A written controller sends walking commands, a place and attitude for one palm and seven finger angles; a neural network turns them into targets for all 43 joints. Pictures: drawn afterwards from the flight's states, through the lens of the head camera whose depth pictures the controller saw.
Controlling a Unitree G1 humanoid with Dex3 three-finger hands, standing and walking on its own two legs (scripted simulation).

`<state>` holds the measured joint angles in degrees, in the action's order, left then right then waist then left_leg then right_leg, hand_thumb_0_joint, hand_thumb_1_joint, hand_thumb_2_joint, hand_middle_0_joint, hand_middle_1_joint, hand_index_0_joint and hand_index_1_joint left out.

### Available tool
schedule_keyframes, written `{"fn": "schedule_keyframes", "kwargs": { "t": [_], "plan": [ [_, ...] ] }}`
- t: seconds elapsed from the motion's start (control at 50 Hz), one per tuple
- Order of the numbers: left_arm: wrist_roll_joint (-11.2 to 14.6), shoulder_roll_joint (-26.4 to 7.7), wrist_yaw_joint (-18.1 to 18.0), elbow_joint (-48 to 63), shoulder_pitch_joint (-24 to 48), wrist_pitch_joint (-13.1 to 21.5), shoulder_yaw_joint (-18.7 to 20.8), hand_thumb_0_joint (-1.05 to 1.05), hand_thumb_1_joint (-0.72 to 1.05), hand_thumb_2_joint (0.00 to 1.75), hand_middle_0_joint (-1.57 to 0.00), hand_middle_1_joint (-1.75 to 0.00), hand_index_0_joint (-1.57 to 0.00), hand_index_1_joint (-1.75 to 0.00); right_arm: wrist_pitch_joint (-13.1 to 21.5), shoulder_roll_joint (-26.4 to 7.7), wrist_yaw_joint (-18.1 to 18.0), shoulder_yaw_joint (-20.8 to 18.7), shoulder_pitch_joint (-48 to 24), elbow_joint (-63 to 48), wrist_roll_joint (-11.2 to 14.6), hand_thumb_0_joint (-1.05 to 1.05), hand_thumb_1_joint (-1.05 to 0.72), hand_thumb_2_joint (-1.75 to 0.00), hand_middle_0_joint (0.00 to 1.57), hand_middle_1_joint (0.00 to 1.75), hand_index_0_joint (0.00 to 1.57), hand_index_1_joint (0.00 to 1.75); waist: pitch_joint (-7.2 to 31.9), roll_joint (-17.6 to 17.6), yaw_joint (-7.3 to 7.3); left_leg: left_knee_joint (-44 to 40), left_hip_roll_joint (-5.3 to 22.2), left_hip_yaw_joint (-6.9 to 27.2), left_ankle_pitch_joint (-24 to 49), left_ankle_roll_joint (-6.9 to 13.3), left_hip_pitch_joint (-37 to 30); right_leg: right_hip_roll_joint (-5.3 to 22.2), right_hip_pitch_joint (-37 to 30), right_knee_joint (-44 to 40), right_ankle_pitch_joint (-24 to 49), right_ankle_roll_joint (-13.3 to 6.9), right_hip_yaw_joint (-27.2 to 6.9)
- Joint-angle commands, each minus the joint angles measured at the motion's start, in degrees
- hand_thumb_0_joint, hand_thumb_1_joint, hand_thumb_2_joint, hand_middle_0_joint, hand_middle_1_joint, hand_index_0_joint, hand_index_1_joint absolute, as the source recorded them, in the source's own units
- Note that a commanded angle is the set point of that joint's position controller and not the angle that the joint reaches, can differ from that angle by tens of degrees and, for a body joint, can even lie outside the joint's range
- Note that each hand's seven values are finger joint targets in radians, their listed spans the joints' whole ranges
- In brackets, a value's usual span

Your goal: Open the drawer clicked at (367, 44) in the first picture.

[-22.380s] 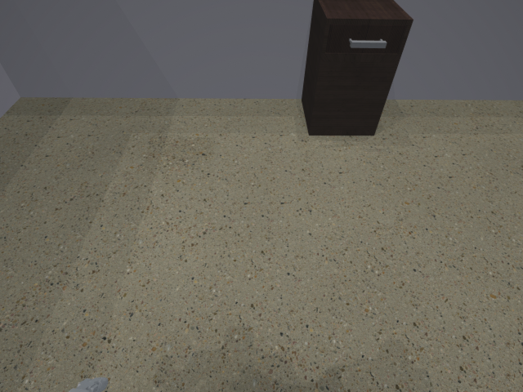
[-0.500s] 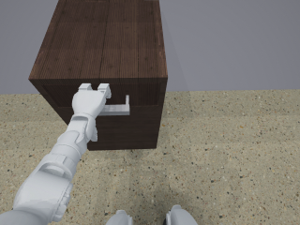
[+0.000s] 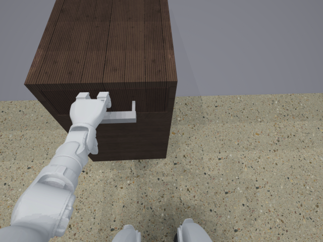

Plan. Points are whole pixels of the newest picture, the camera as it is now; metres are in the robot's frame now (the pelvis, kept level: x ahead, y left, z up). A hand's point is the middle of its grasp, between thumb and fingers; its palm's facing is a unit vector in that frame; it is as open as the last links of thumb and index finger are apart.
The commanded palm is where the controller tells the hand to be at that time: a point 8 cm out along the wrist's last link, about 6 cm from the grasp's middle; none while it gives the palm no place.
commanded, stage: lower the fingers behind the handle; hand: left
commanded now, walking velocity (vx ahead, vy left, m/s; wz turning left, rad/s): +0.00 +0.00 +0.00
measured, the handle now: (108, 111) +0.51 +0.15 -0.09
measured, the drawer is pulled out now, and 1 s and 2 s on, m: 0.00 0.00 0.00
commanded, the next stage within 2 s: close the thumb around the handle in 1.38 s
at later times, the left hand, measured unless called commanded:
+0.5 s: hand (102, 124) +0.46 +0.16 -0.08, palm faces -0.15 -0.03 -0.99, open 13.9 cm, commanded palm +0.44 +0.16 -0.03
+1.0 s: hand (101, 129) +0.46 +0.17 -0.11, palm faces -0.09 +0.00 -1.00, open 13.9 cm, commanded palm +0.44 +0.16 -0.06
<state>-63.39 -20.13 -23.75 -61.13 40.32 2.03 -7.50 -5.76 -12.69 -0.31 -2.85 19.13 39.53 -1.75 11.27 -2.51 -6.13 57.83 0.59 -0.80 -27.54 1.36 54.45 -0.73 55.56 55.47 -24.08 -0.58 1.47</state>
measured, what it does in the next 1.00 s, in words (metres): lowers itself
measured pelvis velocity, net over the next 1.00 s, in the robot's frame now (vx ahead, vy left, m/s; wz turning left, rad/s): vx -0.02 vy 0.00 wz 0.00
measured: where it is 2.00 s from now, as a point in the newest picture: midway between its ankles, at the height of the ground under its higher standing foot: outside the picture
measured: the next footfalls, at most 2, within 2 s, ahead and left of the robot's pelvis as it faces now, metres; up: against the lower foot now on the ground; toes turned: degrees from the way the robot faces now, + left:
none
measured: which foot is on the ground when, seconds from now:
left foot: down 0.00-1.00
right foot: down 0.00-1.00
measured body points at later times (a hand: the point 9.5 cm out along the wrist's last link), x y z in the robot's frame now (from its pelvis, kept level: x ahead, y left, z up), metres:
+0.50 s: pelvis -0.01 +0.00 -0.02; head +0.13 +0.00 +0.40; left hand +0.46 +0.16 -0.02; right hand +0.01 -0.26 -0.16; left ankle -0.01 +0.10 -0.67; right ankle +0.01 -0.12 -0.67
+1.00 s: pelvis -0.02 +0.00 -0.05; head +0.13 -0.01 +0.37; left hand +0.45 +0.17 -0.06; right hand +0.02 -0.27 -0.19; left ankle -0.01 +0.10 -0.67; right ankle +0.01 -0.12 -0.67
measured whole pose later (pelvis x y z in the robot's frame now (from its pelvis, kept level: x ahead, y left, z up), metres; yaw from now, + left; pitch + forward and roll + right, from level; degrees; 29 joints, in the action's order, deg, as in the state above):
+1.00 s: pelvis -0.02 +0.00 -0.05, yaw +0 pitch +31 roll -2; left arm -65.5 -20.7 -31.6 -66.0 45.8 -1.9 -3.8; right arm -4.3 -12.9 1.6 -2.4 14.6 40.2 -3.2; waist 12.5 -3.5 -8.0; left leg 72.4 1.0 -0.2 -31.7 1.1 71.6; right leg -0.9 72.7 69.7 -28.0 -1.0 2.2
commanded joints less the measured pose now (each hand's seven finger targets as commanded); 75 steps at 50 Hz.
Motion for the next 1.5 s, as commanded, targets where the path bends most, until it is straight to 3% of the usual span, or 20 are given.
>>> {"fn": "schedule_keyframes", "kwargs": {
  "t": [0.0, 0.06, 0.16, 0.22, 0.28, 0.3, 0.38, 0.5, 0.56, 0.62, 0.64, 0.72, 0.8, 0.88, 0.96, 1.02, 1.08, 1.28, 1.32, 1.48],
  "plan": [
    [-2.6, -6.1, -5.1, 13.0, 23.0, 4.8, 2.9, 0.0, -0.5, 0.3, -0.3, -1.2, -0.3, -1.2, 1.4, -8.7, -0.1, -3.8, 6.1, -2.9, -0.9, 0.0, -0.9, -0.9, 0.2, 0.3, 0.2, 0.3, 22.1, -5.2, -1.59, -2.2, -0.8, 2.0, 23.4, 0.8, -15.8, -1.8, -4.0, -2.2, 14.6, -2.8, 0.5],
    [-3.5, -8.8, -9.8, 12.1, 21.8, 3.3, 7.1, 0.0, -0.5, 0.3, -0.3, -1.2, -0.3, -1.2, 0.9, -8.9, 0.6, -3.9, 5.9, -2.8, -1.5, 0.0, -0.9, -0.9, 0.2, 0.3, 0.2, 0.3, 25.1, -4.1, -0.73, -0.2, -0.7, 2.1, 25.8, 0.5, -14.2, -2.0, -3.7, 0.2, 16.2, -2.8, 0.8],
    [-4.5, -10.6, -15.1, 10.0, 25.7, -3.3, 8.4, 0.0, -0.5, 0.3, -0.3, -1.2, -0.3, -1.2, 0.2, -9.4, 1.4, -3.8, 4.9, -3.0, -1.8, 0.0, -0.9, -0.9, 0.2, 0.3, 0.2, 0.3, 28.6, -1.8, -1.94, 1.1, -1.1, 1.2, 23.9, 0.9, -10.1, -1.8, -6.6, 1.2, 17.8, -2.0, 0.4],
    [-3.9, -11.8, -14.6, 10.7, 28.8, -6.1, 8.0, 0.0, -0.5, 0.3, -0.3, -1.2, -0.3, -1.2, 0.4, -9.7, 1.3, -3.7, 4.9, -3.0, -1.4, 0.0, -0.9, -0.9, 0.2, 0.3, 0.2, 0.3, 32.4, -2.5, -2.48, 1.0, -1.2, 1.2, 23.2, 1.0, -11.1, -1.7, -8.8, 1.2, 18.6, -1.5, 0.1],
    [-2.4, -8.5, -11.7, 9.4, 27.2, -7.5, 5.2, 0.0, -0.5, 0.3, -0.3, -1.2, -0.3, -1.2, 0.4, -9.5, 1.2, -3.7, 5.2, -2.9, -1.1, 0.0, -0.9, -0.9, 0.2, 0.3, 0.2, 0.3, 33.0, -2.6, -2.93, 0.9, -1.1, 1.3, 23.7, 0.9, -13.5, -1.8, -9.1, 0.6, 19.0, -1.6, 0.4],
    [-1.6, -5.9, -10.3, 8.9, 28.0, -7.5, 3.2, 0.0, -0.5, 0.3, -0.3, -1.2, -0.3, -1.2, 0.5, -9.5, 1.0, -3.8, 5.5, -2.6, -1.1, 0.0, -0.9, -0.9, 0.2, 0.3, 0.2, 0.3, 32.6, -2.0, -4.27, 0.9, -0.8, 1.9, 24.4, 1.0, -14.7, -1.9, -7.9, 0.4, 19.2, -1.5, 0.6],
    [0.2, -5.5, -6.2, 5.5, 26.2, -5.7, 2.0, 0.0, -0.5, 0.3, -0.3, -1.2, -0.3, -1.2, 1.1, -9.7, 0.3, -3.2, 6.2, -2.4, -0.9, 0.0, -0.9, -0.9, 0.2, 0.3, 0.2, 0.3, 26.0, 1.5, -5.05, 1.1, -1.0, 1.3, 18.5, 1.7, -9.2, -1.9, -7.3, -0.6, 16.0, -1.3, 0.0],
    [-2.6, -11.6, -5.7, 6.1, 23.9, 0.4, 6.6, 0.0, -0.5, 0.3, -0.3, -1.2, -0.3, -1.2, 1.5, -9.5, -0.1, -2.5, 5.9, -2.8, -1.3, 0.0, -0.9, -0.9, 0.2, 0.3, 0.2, 0.3, 23.9, -1.4, -2.47, 3.3, -1.3, 1.1, 17.5, 1.8, -3.4, -1.8, -4.0, 2.7, 14.6, -2.1, -0.4],
    [-4.2, -12.4, -8.5, 8.7, 20.2, 1.9, 8.9, 0.0, -0.5, 0.3, -0.3, -1.2, -0.3, -1.2, 1.3, -9.2, 0.4, -2.9, 5.9, -3.6, -1.7, 0.0, -0.9, -0.9, 0.2, 0.3, 0.2, 0.3, 28.6, -3.5, -0.52, 5.0, -1.1, 1.2, 21.8, 1.3, -4.5, -1.9, -3.4, 5.3, 17.1, -2.4, -0.3],
    [-4.5, -9.1, -11.6, 8.5, 21.1, 0.6, 7.5, 0.0, -0.5, 0.3, -0.3, -1.2, -0.3, -1.2, 1.5, -9.2, 1.2, -3.5, 5.9, -3.2, -2.0, 0.0, -0.9, -0.9, 0.2, 0.3, 0.2, 0.3, 28.1, -3.1, -1.82, 5.8, -0.6, 1.7, 22.9, 1.0, -4.9, -1.9, -0.8, 6.0, 17.0, -2.1, 0.4],
    [-4.1, -9.9, -12.5, 8.9, 20.7, -0.2, 8.6, 0.0, -0.5, 0.3, -0.3, -1.2, -0.3, -1.2, 1.5, -9.4, 1.4, -3.6, 5.9, -3.1, -2.0, 0.0, -0.9, -0.9, 0.2, 0.3, 0.2, 0.3, 29.2, -2.8, -1.17, 6.1, -0.7, 1.4, 22.2, 1.0, -4.5, -2.0, -2.0, 6.0, 17.0, -2.1, 0.3],
    [-3.7, -11.7, -14.0, 12.0, 26.6, -2.1, 8.8, 0.0, -0.5, 0.3, -0.3, -1.2, -0.3, -1.2, 1.6, -9.7, 1.4, -3.9, 5.9, -2.5, -1.8, 0.0, -0.9, -0.9, 0.2, 0.3, 0.2, 0.3, 34.3, -2.5, -2.69, 6.8, -1.0, 1.3, 21.3, 1.2, -4.7, -1.5, -4.3, 6.1, 18.4, -1.4, -0.3],
    [-2.8, -12.2, -12.7, 11.2, 26.7, -2.9, 8.5, 0.0, -0.5, 0.3, -0.3, -1.2, -0.3, -1.2, 1.8, -9.7, 1.0, -3.7, 5.7, -1.6, -1.8, 0.0, -0.9, -0.9, 0.2, 0.3, 0.2, 0.3, 35.0, -3.0, -2.91, 7.1, -1.2, 1.4, 21.2, 1.4, -5.1, -1.5, -4.6, 6.3, 18.8, -1.4, -0.2],
    [-2.6, -10.1, -11.1, 5.1, 25.4, -4.1, 6.1, 0.0, -0.5, 0.3, -0.3, -1.2, -0.3, -1.2, 2.2, -9.9, 1.0, -3.1, 5.4, -1.2, -1.6, 0.0, -0.9, -0.9, 0.2, 0.3, 0.2, 0.3, 28.0, -0.9, -4.26, 7.6, -1.1, 1.2, 16.3, 1.6, -1.0, -1.7, -1.2, 5.7, 14.3, -1.3, -0.1],
    [-2.3, -8.6, -9.0, 3.7, 25.8, -3.2, 4.4, 0.0, -0.5, 0.3, -0.3, -1.2, -0.3, -1.2, 2.5, -9.9, 1.0, -2.8, 5.1, -2.0, -1.5, 0.0, -0.9, -0.9, 0.2, 0.3, 0.2, 0.3, 27.3, -1.6, -4.67, 8.4, -1.2, 1.4, 14.6, 1.6, 0.4, -1.8, 1.5, 6.4, 11.9, -1.5, 0.0],
    [-2.3, -12.9, -8.3, 6.6, 25.5, -1.2, 7.7, 0.0, -0.5, 0.3, -0.3, -1.2, -0.3, -1.2, 2.5, -9.9, 0.7, -2.6, 5.3, -2.8, -1.5, 0.0, -0.9, -0.9, 0.2, 0.3, 0.2, 0.3, 30.4, -2.1, -3.23, 9.0, -1.3, 1.3, 15.9, 1.7, 0.4, -1.8, -0.7, 7.5, 13.7, -1.6, -0.4],
    [-2.5, -9.3, -8.2, 6.3, 23.7, -0.7, 5.4, 0.0, -0.5, 0.3, -0.3, -1.2, -0.3, -1.2, 2.4, -9.5, 0.8, -2.9, 5.2, -2.9, -1.5, 0.0, -0.9, -0.9, 0.2, 0.3, 0.2, 0.3, 28.5, -2.1, -3.57, 9.0, -1.2, 1.4, 16.1, 1.6, 0.4, -1.8, 0.5, 7.4, 13.5, -1.7, -0.1],
    [-2.8, -10.9, -10.5, 6.2, 27.7, -2.3, 6.2, 0.0, -0.5, 0.3, -0.3, -1.2, -0.3, -1.2, 2.2, -10.1, 0.9, -3.0, 5.9, -2.1, -1.3, 0.0, -0.9, -0.9, 0.2, 0.3, 0.2, 0.3, 28.7, -1.7, -4.35, 9.0, -0.9, 2.3, 14.8, 1.5, 0.4, -1.8, 3.0, 7.8, 10.6, -1.6, 0.5],
    [-2.7, -10.7, -10.4, 6.6, 28.8, -2.7, 5.9, 0.0, -0.5, 0.3, -0.3, -1.2, -0.3, -1.2, 2.2, -10.2, 1.0, -3.0, 6.1, -2.1, -1.3, 0.0, -0.9, -0.9, 0.2, 0.3, 0.2, 0.3, 31.1, -2.9, -4.22, 9.0, -1.0, 2.4, 15.4, 1.4, -0.8, -1.8, 3.1, 8.1, 10.7, -1.6, 0.5],
    [-2.0, -11.5, -8.9, 6.6, 26.7, -2.9, 6.4, 0.0, -0.44, 0.32, -0.3, -1.21, -0.3, -1.21, 1.9, -10.1, 0.9, -2.7, 6.1, -2.2, -1.3, 0.0, -0.9, -0.9, 0.2, 0.3, 0.2, 0.3, 30.6, -2.6, -3.83, 8.5, -0.8, 2.2, 16.8, 1.5, -1.4, -1.8, 1.1, 7.7, 13.0, -1.6, 0.5]
  ]
}}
